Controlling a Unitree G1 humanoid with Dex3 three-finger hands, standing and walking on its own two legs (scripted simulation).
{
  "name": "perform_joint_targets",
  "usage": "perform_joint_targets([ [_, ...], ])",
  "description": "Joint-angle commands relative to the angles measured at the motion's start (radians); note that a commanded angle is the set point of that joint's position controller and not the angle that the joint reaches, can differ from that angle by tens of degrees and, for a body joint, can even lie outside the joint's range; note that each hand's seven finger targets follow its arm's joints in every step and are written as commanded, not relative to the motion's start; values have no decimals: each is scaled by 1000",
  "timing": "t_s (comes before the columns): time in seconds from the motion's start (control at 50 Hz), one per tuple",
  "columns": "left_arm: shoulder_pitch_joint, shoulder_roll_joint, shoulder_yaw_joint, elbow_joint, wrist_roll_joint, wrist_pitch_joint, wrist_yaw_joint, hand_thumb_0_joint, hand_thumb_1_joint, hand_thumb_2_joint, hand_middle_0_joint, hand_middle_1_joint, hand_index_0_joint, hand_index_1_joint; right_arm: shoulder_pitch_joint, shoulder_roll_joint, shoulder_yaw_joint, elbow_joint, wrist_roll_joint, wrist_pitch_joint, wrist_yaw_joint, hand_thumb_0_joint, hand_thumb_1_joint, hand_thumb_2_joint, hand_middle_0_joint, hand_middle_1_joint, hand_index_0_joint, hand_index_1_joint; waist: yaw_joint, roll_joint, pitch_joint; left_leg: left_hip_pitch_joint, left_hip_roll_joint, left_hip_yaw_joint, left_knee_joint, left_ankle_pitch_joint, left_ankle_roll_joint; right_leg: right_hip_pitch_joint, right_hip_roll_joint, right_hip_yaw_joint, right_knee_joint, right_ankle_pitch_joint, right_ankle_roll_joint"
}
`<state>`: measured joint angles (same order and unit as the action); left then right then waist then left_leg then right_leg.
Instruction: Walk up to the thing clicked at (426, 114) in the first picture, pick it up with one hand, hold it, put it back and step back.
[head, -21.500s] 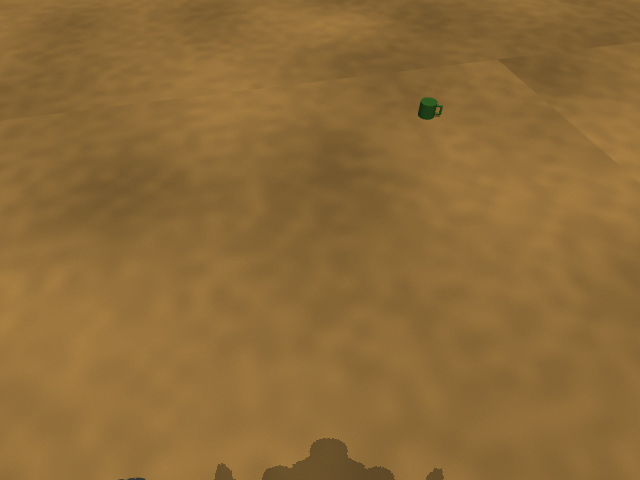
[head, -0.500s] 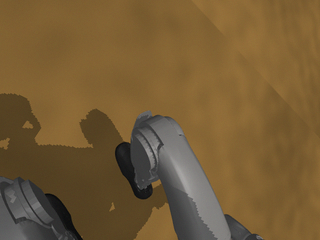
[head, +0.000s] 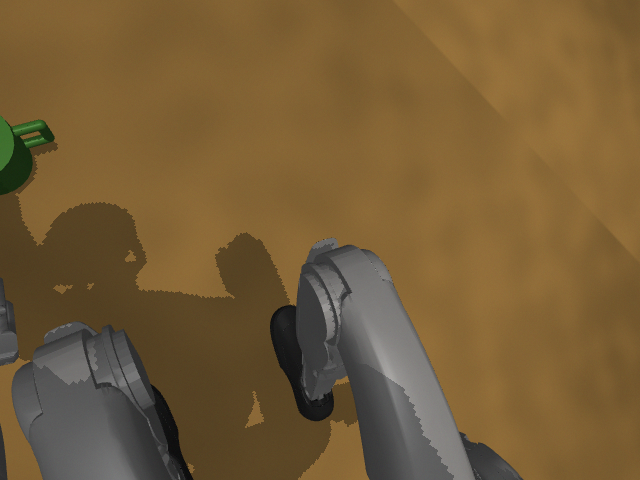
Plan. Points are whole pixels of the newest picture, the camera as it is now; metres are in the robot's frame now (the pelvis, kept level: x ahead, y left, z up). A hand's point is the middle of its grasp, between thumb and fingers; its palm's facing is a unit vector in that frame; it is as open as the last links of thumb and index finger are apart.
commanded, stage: settle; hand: left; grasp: from above
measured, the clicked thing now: out of the picture +0.53 +0.26 -0.24
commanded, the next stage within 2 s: lift in 0.36 s
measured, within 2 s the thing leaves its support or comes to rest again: neither
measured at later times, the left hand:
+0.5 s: hand out of the picture +0.49 +0.27 -0.13, palm faces -0.43 -0.08 -0.90, open 11.9 cm
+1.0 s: hand out of the picture +0.43 +0.30 -0.03, palm faces -0.45 -0.13 -0.88, open 11.9 cm
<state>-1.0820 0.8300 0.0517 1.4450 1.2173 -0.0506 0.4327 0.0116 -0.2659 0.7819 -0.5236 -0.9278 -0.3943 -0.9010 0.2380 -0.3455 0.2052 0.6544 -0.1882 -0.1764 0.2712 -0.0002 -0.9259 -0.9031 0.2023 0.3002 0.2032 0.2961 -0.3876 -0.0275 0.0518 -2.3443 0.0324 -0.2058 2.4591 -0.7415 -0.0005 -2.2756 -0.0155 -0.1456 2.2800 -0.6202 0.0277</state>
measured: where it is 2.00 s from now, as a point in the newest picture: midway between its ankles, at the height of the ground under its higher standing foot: (241, 423)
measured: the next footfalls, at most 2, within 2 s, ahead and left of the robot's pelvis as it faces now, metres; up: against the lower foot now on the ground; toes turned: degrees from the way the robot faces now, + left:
none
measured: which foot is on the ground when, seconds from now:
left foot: down 0.00-1.00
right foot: down 0.00-1.00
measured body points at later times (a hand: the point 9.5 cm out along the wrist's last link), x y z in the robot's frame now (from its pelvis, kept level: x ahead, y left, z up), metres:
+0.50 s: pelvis -0.01 -0.01 +0.02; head +0.23 +0.07 +0.39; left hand +0.51 +0.27 -0.08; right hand +0.03 -0.28 -0.08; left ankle +0.05 +0.13 -0.29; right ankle +0.12 -0.12 -0.29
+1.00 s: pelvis -0.01 +0.00 +0.09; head +0.20 +0.06 +0.48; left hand +0.45 +0.30 +0.02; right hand +0.08 -0.28 -0.02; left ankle +0.05 +0.13 -0.29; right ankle +0.12 -0.12 -0.29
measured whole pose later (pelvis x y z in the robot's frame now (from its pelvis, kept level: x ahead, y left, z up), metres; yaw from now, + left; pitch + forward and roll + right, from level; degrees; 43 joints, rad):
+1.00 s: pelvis -0.01 +0.00 +0.09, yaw +8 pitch +36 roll -5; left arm -0.81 0.59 -0.04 1.00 1.05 -0.03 0.08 0.00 -0.24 0.71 -0.58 -0.83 -0.45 -0.82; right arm 0.24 -0.30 0.00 0.63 -0.04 0.05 0.07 0.00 -0.92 -0.90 0.20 0.30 0.21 0.30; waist -0.20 0.06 -0.14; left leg -2.09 0.02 -0.07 2.13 -0.67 0.01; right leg -2.07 -0.05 -0.04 2.05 -0.61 0.02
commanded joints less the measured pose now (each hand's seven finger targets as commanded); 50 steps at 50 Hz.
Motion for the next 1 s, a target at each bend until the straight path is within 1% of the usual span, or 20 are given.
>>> perform_joint_targets([
  [0.0,-332,138,-17,-164,-36,42,5,0,409,1049,-791,-1006,-799,-999,212,-286,-123,18,30,33,-8,0,-912,-906,199,300,199,300,-27,502,-695,540,-13,114,-287,346,4,372,58,-69,-187,293,-74],
  [0.06,-351,100,-39,-174,-48,44,-40,0,465,1064,-846,-1005,-851,-1001,206,-276,-141,19,39,59,-22,0,-915,-907,199,300,199,300,-17,446,-688,521,-16,117,-305,314,10,379,57,-59,-206,263,-77],
  [0.08,-378,136,-16,-229,-48,36,-56,0,491,1061,-858,-1017,-869,-1008,220,-278,-145,14,35,64,-27,0,-914,-906,199,300,199,300,-29,421,-701,525,-20,121,-297,326,13,404,54,-54,-213,274,-73],
  [0.12,-390,61,-53,-210,-62,30,-86,0,529,1101,-891,-1039,-901,-1032,207,-256,-151,17,38,77,-35,0,-913,-906,199,300,199,300,-21,411,-722,525,-25,129,-306,316,10,422,52,-47,-211,265,-74],
  [0.16,-449,117,-29,-276,-58,10,-98,0,527,1133,-895,-1057,-901,-1053,214,-260,-160,13,41,88,-50,0,-913,-907,199,300,199,300,-18,404,-760,518,-29,135,-314,274,14,441,49,-38,-224,230,-70],
  [0.18,-401,68,-50,-198,-55,13,-106,0,539,1133,-902,-1055,-909,-1050,207,-255,-160,5,42,91,-56,0,-913,-906,199,300,199,300,-19,389,-737,510,-34,136,-316,265,11,440,43,-37,-231,219,-70],
  [0.24,-445,108,-44,-234,-43,-10,-125,0,527,1137,-921,-1004,-916,-1012,200,-243,-167,1,45,106,-78,0,-913,-907,199,300,199,300,-15,374,-754,493,-38,153,-316,220,17,460,43,-20,-245,177,-69],
  [0.26,-474,141,-33,-277,-37,-18,-126,0,524,1117,-903,-1009,-905,-1011,203,-236,-167,0,44,110,-83,0,-909,-905,200,300,199,300,-8,383,-790,509,-38,160,-317,224,19,485,43,-9,-248,180,-65],
  [0.3,-459,120,-41,-244,-34,-23,-127,0,487,1115,-882,-993,-879,-999,193,-229,-168,-8,44,118,-96,0,-908,-904,200,300,199,300,3,367,-801,498,-39,166,-319,219,19,504,43,-1,-256,175,-66],
  [0.42,-477,174,-10,-257,-23,-34,-106,0,424,1097,-834,-953,-823,-965,185,-219,-176,-15,52,137,-137,0,-903,-901,200,300,199,300,25,349,-803,461,-41,183,-325,174,25,517,42,30,-289,109,-70],
  [0.44,-472,181,-2,-265,-25,-35,-102,0,435,1022,-842,-1008,-854,-995,184,-211,-175,-14,53,140,-142,0,-934,-915,199,300,198,300,32,355,-828,463,-41,185,-331,177,28,534,42,34,-289,117,-64],
  [0.46,-432,162,-9,-242,-23,-27,-103,0,355,1046,-762,-928,-774,-915,193,-210,-177,-13,57,139,-144,0,-884,-893,201,300,200,300,39,350,-828,484,-42,185,-344,192,26,533,39,26,-288,135,-66],
  [0.5,-415,165,-2,-276,-27,-18,-106,0,427,1001,-812,-958,-821,-947,199,-219,-188,-14,69,140,-149,0,-922,-910,199,300,199,300,63,388,-880,545,-43,178,-375,225,21,511,34,8,-273,176,-73],
  [0.58,-404,146,-4,-308,-59,17,-138,0,462,1009,-810,-1004,-830,-982,205,-213,-209,-7,92,158,-157,0,-920,-909,199,300,199,300,76,426,-924,627,-40,173,-417,269,18,482,31,4,-272,223,-76],
  [0.62,-383,124,-13,-295,-67,30,-163,0,467,1012,-811,-1010,-832,-987,214,-207,-213,-3,97,169,-162,0,-920,-909,199,300,199,300,72,400,-880,602,-44,178,-426,265,21,490,30,10,-289,216,-77],
  [0.68,-344,123,-9,-368,-82,34,-202,0,528,1034,-875,-980,-887,-965,225,-202,-235,-3,111,184,-173,0,-918,-908,199,300,199,300,106,382,-911,613,-47,194,-444,280,26,532,24,29,-320,224,-76],
  [0.72,-327,56,-45,-440,-105,28,-237,0,528,1042,-888,-959,-895,-950,218,-192,-245,-14,119,195,-179,0,-917,-908,199,300,199,300,115,390,-917,641,-46,191,-480,263,23,520,22,32,-339,198,-81],
  [0.78,-253,47,-37,-467,-127,24,-276,0,497,1034,-857,-960,-866,-950,227,-200,-261,-23,128,208,-190,0,-915,-907,199,300,199,300,121,334,-865,673,-45,177,-516,248,21,515,14,35,-382,177,-80],
  [0.8,-280,68,-28,-547,-135,16,-284,0,519,1040,-867,-972,-878,-960,222,-202,-270,-31,131,212,-194,0,-914,-906,199,300,199,300,132,339,-920,706,-42,173,-526,252,20,529,14,36,-385,179,-81],
  [0.98,-129,25,-32,-773,-183,20,-294,0,509,1069,-864,-958,-869,-952,176,-167,-303,-71,161,227,-232,0,-909,-905,200,300,199,300,179,298,-962,871,-40,162,-665,252,20,644,8,63,-505,184,-70],
])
